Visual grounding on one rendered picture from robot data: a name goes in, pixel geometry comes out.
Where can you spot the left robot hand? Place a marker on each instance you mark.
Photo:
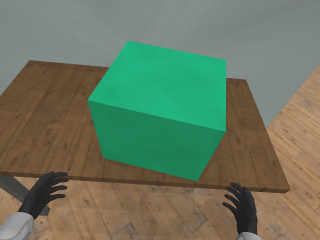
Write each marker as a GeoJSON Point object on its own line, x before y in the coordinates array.
{"type": "Point", "coordinates": [39, 195]}

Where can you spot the table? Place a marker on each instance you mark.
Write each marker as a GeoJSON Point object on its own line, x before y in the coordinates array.
{"type": "Point", "coordinates": [46, 126]}

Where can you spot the robot left forearm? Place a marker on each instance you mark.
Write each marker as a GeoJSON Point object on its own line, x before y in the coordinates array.
{"type": "Point", "coordinates": [17, 226]}

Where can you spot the carton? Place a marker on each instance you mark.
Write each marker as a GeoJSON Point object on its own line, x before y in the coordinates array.
{"type": "Point", "coordinates": [161, 109]}

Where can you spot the right robot hand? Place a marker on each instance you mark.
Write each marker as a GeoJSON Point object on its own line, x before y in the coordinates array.
{"type": "Point", "coordinates": [246, 213]}

